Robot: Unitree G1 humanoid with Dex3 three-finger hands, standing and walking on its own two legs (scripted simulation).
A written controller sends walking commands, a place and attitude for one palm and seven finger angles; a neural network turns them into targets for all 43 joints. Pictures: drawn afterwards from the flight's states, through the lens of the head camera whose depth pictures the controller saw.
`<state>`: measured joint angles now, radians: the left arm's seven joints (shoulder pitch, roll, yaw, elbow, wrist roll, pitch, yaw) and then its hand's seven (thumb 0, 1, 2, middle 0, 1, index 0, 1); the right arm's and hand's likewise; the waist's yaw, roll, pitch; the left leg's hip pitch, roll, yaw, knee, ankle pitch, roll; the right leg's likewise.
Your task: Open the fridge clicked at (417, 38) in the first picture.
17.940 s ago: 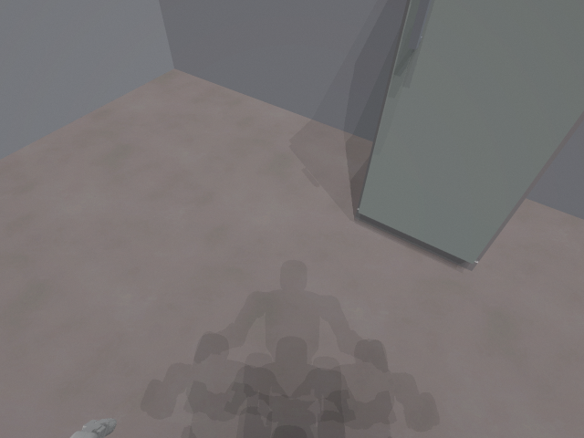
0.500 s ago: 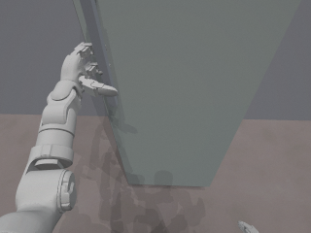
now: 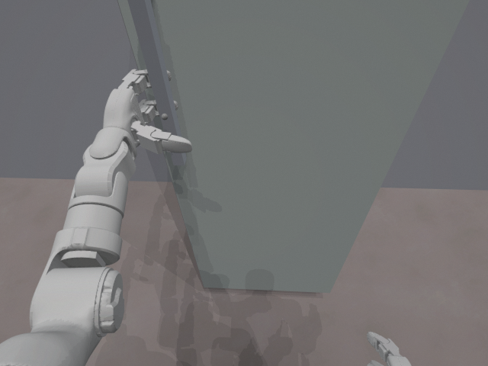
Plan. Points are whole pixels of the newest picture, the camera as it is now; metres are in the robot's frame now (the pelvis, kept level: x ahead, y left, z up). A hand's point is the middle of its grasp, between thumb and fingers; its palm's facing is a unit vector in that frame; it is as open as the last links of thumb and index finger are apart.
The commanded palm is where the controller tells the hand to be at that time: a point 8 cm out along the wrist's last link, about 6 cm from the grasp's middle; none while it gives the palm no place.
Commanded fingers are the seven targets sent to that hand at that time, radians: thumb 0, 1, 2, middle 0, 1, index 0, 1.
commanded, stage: slide the fingers in behind the handle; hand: left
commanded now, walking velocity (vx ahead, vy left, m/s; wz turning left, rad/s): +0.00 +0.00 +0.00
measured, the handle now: (166, 88) +0.50 +0.16 +0.22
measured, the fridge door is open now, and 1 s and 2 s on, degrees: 0 0 0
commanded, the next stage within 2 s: grip the handle and tug to test in 0.20 s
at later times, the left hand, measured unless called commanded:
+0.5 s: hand (169, 112) +0.44 +0.14 +0.21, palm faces +0.01 -1.00 -0.01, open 13.4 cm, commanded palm +0.41 +0.19 +0.21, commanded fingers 0.00 0.01 0.52 -0.35 -1.27 -0.35 -1.27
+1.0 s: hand (172, 110) +0.45 +0.14 +0.21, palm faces +0.01 -1.00 +0.00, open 5.6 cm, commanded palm +0.42 +0.19 +0.21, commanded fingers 0.00 0.90 0.90 -0.45 -1.40 -0.45 -1.40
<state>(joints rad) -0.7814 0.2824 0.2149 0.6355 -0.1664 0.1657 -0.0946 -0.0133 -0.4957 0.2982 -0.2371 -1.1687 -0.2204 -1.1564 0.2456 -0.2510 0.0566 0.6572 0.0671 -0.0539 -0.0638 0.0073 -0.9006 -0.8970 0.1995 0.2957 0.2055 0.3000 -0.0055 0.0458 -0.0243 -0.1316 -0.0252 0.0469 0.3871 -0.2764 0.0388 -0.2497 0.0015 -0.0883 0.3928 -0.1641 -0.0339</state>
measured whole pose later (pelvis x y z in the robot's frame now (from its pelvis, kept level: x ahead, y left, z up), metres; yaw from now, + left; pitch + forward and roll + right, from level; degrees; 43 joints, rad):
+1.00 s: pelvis +0.00 +0.00 +0.00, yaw +0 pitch +2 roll +0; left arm -0.87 0.28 0.21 0.74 -0.15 0.15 -0.09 0.01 0.70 0.81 -0.41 -1.36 -0.40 -1.36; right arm 0.28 -0.26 0.05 0.68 0.06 -0.04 -0.07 0.01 -0.90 -0.90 0.20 0.30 0.21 0.30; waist -0.02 0.04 -0.03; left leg -0.16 -0.03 0.05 0.40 -0.27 0.04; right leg -0.28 0.00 -0.09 0.40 -0.16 -0.03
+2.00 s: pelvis +0.03 +0.00 +0.00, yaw -1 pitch +3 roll -1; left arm -0.67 0.24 0.21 0.37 -0.17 0.31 -0.07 0.00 0.73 0.79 -0.35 -1.40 -0.34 -1.37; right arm 0.21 -0.25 0.04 0.61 0.07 0.02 -0.05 0.01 -0.90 -0.90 0.20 0.30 0.20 0.30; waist 0.00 0.06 -0.06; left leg -0.11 -0.01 0.05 0.38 -0.31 0.04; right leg -0.24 0.02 -0.08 0.39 -0.20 -0.03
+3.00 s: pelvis +0.06 -0.02 +0.00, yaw +2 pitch +2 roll +3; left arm 0.09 0.25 0.11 -0.56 -0.02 -0.08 0.09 -0.10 0.56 0.76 -0.46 -1.40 -0.21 -1.30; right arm 0.10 -0.20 0.04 0.53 -0.03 0.05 -0.06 0.01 -0.90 -0.90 0.20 0.30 0.21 0.30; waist -0.02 0.01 0.13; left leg -0.48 -0.01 0.01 0.81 -0.29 -0.02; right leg -0.22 -0.02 -0.08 0.49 -0.30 -0.06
